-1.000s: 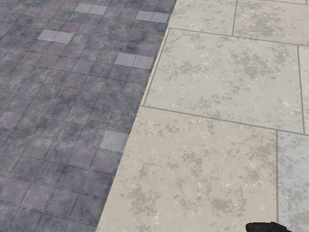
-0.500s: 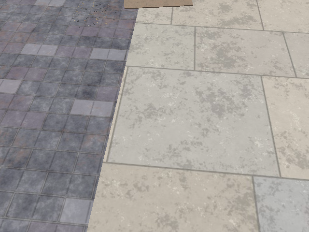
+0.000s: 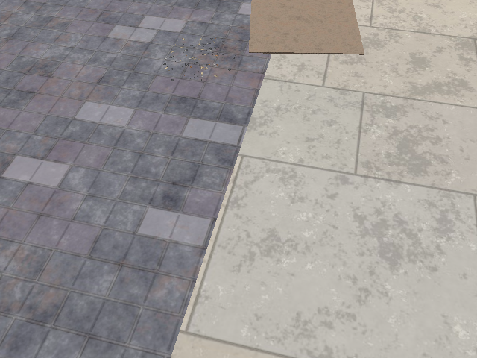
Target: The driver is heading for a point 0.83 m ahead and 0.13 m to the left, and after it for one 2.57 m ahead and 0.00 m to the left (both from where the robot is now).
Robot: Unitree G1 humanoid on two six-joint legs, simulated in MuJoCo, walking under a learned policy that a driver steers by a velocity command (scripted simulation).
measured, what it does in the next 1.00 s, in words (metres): walks ahead: left foot, then right foot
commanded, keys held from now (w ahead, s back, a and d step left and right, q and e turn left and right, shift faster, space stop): w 0.92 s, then w+q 0.08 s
